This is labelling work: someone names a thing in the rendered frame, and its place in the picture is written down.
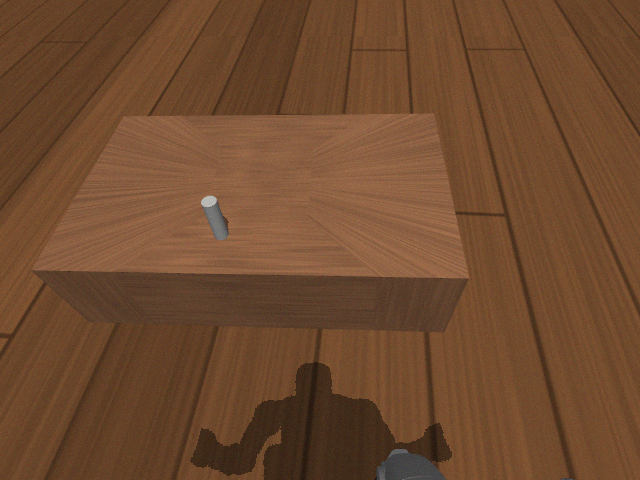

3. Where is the can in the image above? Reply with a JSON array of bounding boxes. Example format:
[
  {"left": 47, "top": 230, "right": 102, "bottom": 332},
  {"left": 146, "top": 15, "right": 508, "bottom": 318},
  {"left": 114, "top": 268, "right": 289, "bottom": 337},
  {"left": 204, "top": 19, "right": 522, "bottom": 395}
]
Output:
[{"left": 201, "top": 196, "right": 229, "bottom": 240}]

